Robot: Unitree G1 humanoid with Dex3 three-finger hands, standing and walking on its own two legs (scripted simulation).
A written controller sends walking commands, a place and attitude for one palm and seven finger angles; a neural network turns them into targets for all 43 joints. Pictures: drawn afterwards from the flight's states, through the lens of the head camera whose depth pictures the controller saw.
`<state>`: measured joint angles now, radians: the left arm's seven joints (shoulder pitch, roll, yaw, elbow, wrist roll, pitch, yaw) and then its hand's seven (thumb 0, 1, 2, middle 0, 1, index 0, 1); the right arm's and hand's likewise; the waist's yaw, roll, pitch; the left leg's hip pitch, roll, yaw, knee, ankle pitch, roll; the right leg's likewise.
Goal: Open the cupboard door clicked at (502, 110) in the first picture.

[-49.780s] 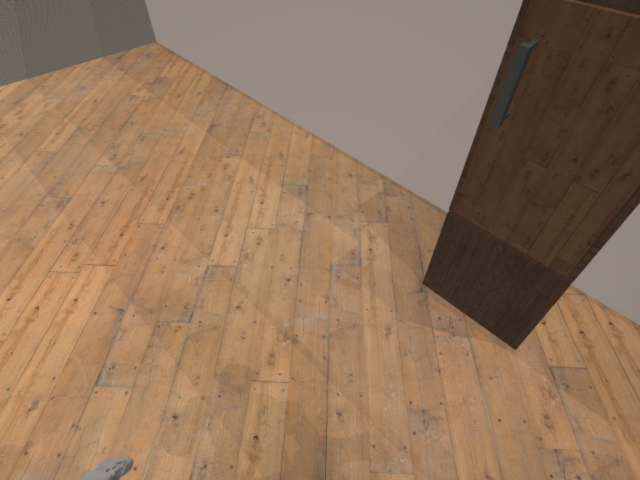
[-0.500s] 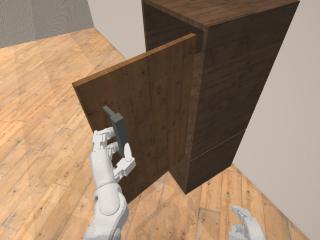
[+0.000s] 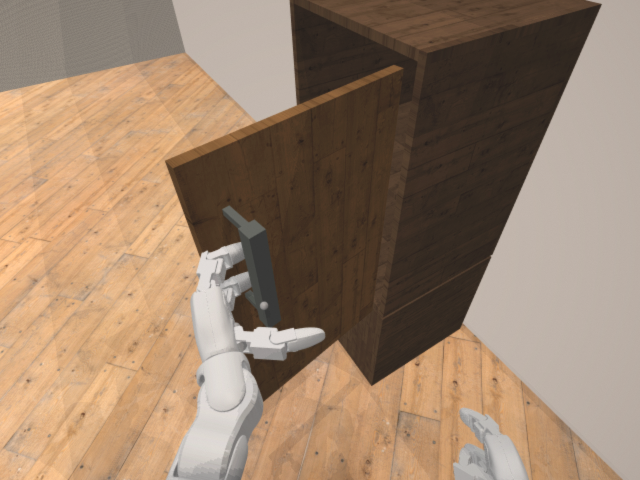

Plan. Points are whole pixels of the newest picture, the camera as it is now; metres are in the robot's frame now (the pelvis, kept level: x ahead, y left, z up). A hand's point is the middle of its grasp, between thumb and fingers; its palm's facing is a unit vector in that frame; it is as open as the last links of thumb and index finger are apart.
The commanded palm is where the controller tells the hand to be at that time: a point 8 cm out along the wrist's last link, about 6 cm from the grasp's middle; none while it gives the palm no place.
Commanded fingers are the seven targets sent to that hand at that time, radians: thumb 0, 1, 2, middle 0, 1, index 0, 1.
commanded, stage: open thumb and fingers to let go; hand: left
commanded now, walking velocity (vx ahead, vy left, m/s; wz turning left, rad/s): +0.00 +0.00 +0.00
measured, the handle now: (252, 270) +0.35 +0.11 +0.10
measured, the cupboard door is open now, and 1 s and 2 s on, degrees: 100 99 99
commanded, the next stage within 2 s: slide the hand sideways off the handle in 0.20 s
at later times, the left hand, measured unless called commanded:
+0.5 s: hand (258, 330) +0.26 +0.09 +0.09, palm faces -0.12 -0.99 -0.09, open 16.4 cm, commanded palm +0.24 +0.14 +0.09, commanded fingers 0.00 -0.50 0.30 -0.15 -0.30 -0.15 -0.30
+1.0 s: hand (231, 364) +0.22 +0.11 +0.09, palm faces -0.03 -1.00 -0.03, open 16.3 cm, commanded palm +0.20 +0.17 +0.09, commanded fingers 0.00 -0.50 0.30 -0.15 -0.30 -0.15 -0.30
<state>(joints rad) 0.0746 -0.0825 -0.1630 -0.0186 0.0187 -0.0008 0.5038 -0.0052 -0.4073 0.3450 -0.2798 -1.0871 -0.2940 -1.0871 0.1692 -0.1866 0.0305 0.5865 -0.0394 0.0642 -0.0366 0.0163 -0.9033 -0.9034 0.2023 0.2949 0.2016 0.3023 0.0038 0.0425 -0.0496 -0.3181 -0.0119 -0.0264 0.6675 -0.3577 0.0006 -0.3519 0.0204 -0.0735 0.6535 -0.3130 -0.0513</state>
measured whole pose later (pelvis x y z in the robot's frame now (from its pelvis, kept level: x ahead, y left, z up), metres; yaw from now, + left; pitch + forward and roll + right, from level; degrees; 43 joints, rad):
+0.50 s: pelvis -0.01 +0.02 +0.00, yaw -1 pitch +0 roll +0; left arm 0.08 0.12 -0.18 -0.04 -0.06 -0.05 0.04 -0.02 -0.50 0.30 -0.17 -0.34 -0.11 -0.33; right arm 0.21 -0.19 0.06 0.54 0.01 0.07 -0.05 0.02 -0.90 -0.90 0.20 0.30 0.20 0.30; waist 0.01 0.04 -0.04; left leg -0.33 -0.03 0.00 0.71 -0.37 0.03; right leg -0.36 0.00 -0.05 0.69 -0.32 -0.03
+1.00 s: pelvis +0.01 +0.01 -0.01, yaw -1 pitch +2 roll +0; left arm 0.42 0.12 -0.09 -0.30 -0.12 -0.09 -0.02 -0.01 -0.50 0.30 -0.14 -0.30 -0.15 -0.30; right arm 0.24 -0.22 0.05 0.48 0.02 -0.09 -0.03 0.02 -0.90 -0.90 0.20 0.30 0.20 0.30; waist 0.01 0.05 -0.07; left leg -0.38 -0.01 -0.01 0.75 -0.41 0.01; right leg -0.41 0.02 -0.06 0.74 -0.36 -0.04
